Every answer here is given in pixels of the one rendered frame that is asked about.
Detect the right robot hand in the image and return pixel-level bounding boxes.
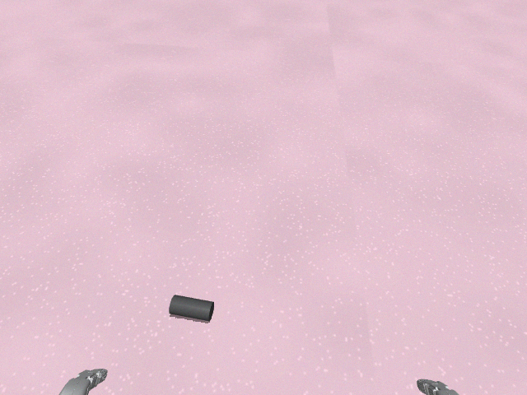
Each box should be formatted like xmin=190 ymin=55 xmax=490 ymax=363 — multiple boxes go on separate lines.
xmin=417 ymin=379 xmax=459 ymax=395

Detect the left robot hand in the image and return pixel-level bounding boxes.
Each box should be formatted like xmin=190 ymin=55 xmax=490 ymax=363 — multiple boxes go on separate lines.
xmin=59 ymin=369 xmax=108 ymax=395

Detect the can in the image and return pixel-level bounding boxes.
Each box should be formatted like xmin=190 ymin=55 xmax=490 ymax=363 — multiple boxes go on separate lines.
xmin=169 ymin=295 xmax=214 ymax=321

